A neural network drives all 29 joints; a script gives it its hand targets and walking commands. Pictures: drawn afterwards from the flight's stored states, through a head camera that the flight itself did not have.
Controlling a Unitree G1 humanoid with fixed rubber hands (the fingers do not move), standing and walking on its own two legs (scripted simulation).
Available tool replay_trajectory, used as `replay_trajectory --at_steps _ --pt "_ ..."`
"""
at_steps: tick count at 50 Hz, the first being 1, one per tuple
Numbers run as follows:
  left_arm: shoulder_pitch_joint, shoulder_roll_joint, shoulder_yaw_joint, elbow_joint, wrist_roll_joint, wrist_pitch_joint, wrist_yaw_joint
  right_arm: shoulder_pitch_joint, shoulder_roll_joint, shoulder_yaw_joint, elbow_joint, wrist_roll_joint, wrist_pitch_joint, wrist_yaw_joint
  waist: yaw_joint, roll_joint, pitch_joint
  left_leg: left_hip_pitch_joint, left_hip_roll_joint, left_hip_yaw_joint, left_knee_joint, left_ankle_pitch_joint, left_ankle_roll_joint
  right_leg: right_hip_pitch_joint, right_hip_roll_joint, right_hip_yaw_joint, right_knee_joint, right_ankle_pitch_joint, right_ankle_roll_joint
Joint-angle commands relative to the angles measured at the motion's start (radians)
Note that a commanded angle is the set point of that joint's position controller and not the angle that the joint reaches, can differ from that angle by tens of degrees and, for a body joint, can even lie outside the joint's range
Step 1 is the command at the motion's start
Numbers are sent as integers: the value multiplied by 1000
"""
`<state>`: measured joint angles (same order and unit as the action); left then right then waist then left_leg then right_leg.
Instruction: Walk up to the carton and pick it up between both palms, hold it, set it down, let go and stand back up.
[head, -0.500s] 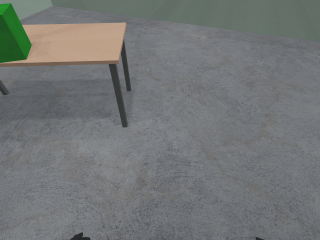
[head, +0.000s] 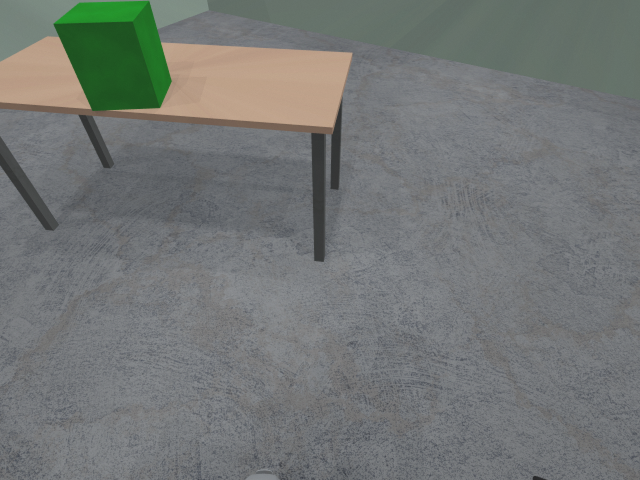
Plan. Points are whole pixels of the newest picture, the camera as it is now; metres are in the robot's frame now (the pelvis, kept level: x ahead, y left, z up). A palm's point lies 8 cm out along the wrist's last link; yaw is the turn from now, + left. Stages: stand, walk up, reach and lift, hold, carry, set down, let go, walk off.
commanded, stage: walk up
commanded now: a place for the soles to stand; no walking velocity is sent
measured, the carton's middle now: (120, 56) +1.29 +0.70 +0.01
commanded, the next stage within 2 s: none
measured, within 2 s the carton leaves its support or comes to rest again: neither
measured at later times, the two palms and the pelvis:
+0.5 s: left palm (67, 419) +0.23 +0.39 -0.08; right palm (460, 440) +0.24 -0.17 -0.13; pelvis +0.16 +0.10 -0.01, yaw +0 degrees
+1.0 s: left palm (74, 271) +0.50 +0.51 -0.09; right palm (356, 328) +0.41 -0.02 -0.12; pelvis +0.36 +0.26 -0.01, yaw -3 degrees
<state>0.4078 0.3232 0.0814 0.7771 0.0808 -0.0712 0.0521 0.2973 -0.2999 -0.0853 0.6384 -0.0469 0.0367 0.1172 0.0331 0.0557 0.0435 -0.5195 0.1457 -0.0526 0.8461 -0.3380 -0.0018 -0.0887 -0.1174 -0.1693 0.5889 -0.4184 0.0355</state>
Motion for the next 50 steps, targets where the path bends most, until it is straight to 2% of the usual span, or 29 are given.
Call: replay_trajectory --at_steps 1,2,3,4,5,7,10,13,15,16,17,18,19,21,25,26,29,31,33,35,36,37,38,39,40,43,47,49,50 --pt "-120 169 38 -88 3 5 -4 161 -89 -43 -34 12 -55 -10 -143 -81 55 449 -98 164 -158 64 50 -405 -182 99 -87 -127 -214" --pt "-65 100 16 -90 4 16 -14 288 -144 -64 8 11 -62 -27 -189 97 -28 583 -147 161 -189 1 61 -431 -78 2 214 -56 -166" --pt "-36 1 -23 -140 -21 20 -32 329 -256 -81 6 -1 -65 -47 -219 364 -54 593 34 -215 -398 -296 141 -583 66 -6 554 -218 -105" --pt "-50 50 -8 -197 -55 31 -35 243 -320 -79 -37 16 -55 -61 -193 319 -45 474 187 -637 -654 -613 256 -667 112 133 673 -292 -79" --pt "-110 100 4 -220 -54 40 -34 162 -309 -67 -43 34 -47 -73 -172 188 19 379 234 -720 -728 -742 286 -675 67 216 760 -235 -78" --pt "-73 96 1 -204 -61 39 -28 76 -272 -47 -52 16 -43 -93 -114 149 89 338 230 -550 -639 -581 299 -695 13 219 777 -96 -76" --pt "-1 100 18 -177 -57 33 -29 -10 -175 -16 -46 -3 -48 -95 -63 85 53 147 188 -318 -567 -391 288 -484 -16 235 589 -114 -58" --pt "4 56 16 -197 -69 26 -34 -80 -173 -7 -42 -11 -47 -89 -34 114 71 43 179 -206 -524 -274 288 -334 -15 203 324 -77 -64" --pt "147 55 36 -163 -68 8 -29 -154 -161 13 -50 -10 -30 -79 58 -1 11 -182 96 -50 -339 -338 212 45 34 148 89 165 -89" --pt "275 84 59 -117 -56 3 -20 -145 -107 34 -56 -18 -18 -72 112 -129 -34 -296 19 42 -146 -425 151 234 57 171 57 150 -80" --pt "342 180 77 -117 -18 3 -5 -115 -22 59 -81 -20 -16 -64 144 -382 -64 -387 -107 165 217 -382 56 265 -130 532 -143 -221 -135" --pt "273 229 59 -165 4 12 17 -97 -74 41 -104 -22 -1 -62 108 -302 -22 -424 -145 53 396 -316 5 129 -338 982 -431 -669 -219" --pt "166 233 61 -172 -10 19 37 -106 -158 12 -106 -20 22 -55 57 -159 82 -431 -94 -4 451 -261 -3 -4 -396 1076 -488 -822 -282" --pt "15 188 39 -191 -15 6 45 -107 -161 0 -87 -17 37 -43 0 -99 189 -446 -30 -10 483 -142 -30 -105 -369 893 -438 -677 -319" --pt "-63 152 17 -170 -9 -31 32 -56 -121 4 -70 -9 26 -23 -29 -209 150 -310 24 -68 410 -36 -51 -169 -295 554 -383 -292 -302" --pt "-73 158 18 -165 -11 -37 28 -62 -110 2 -76 -3 23 -17 -32 -236 159 -284 35 -67 377 -18 -46 -187 -298 501 -374 -226 -304" --pt "-52 164 20 -145 -11 -46 21 -103 -82 6 -92 7 7 -7 -22 -177 141 -213 43 -39 186 33 -20 -160 -259 354 -318 -63 -283" --pt "-36 187 32 -135 -11 -42 14 -99 -54 7 -97 10 -12 -1 -19 -190 112 -80 20 32 46 82 2 -176 -228 255 -284 4 -263" --pt "-61 203 42 -142 -10 -29 8 -47 -48 -2 -86 11 -29 -2 -53 -227 76 136 -22 118 -44 100 25 -259 -215 185 -226 61 -240" --pt "-66 164 33 -150 -2 -5 1 145 -95 -28 -26 6 -47 -16 -152 -86 -10 469 -95 192 -138 133 46 -370 -154 85 45 186 -194" --pt "19 91 7 -143 -7 6 -8 259 -155 -50 14 2 -55 -32 -188 111 -94 604 -144 183 -163 91 62 -381 -50 9 352 235 -147" --pt "52 10 -22 -179 -23 13 -20 297 -227 -62 7 -3 -60 -51 -215 314 -115 655 12 -106 -268 -37 131 -540 58 43 618 -49 -95" --pt "34 37 -16 -251 -57 25 -21 210 -307 -64 -48 13 -54 -64 -185 335 -120 572 209 -582 -539 -274 240 -662 139 150 713 -236 -67" --pt "-38 90 -4 -276 -62 38 -16 111 -313 -59 -73 35 -45 -76 -180 223 -83 468 275 -694 -673 -531 296 -669 86 231 833 -205 -63" --pt "-90 103 0 -277 -63 39 -15 55 -285 -46 -76 39 -42 -89 -158 159 -10 427 275 -627 -650 -458 304 -706 61 254 877 -121 -65" --pt "-1 80 1 -218 -61 33 -8 -10 -183 -12 -68 1 -46 -102 -94 143 22 265 218 -318 -506 -98 307 -568 12 244 746 -90 -57" --pt "-6 32 -1 -223 -72 27 -16 -68 -157 14 -61 -6 -44 -98 -66 134 10 173 222 -160 -452 74 304 -411 18 210 399 -115 -59" --pt "29 21 8 -219 -68 11 -14 -96 -147 28 -61 -6 -32 -92 -32 71 -16 69 173 -38 -369 95 254 -193 59 147 169 82 -75" --pt "118 25 19 -190 -68 2 -12 -135 -144 38 -68 -8 -20 -86 21 29 -44 -15 116 39 -278 -12 209 -23 101 106 48 222 -79"
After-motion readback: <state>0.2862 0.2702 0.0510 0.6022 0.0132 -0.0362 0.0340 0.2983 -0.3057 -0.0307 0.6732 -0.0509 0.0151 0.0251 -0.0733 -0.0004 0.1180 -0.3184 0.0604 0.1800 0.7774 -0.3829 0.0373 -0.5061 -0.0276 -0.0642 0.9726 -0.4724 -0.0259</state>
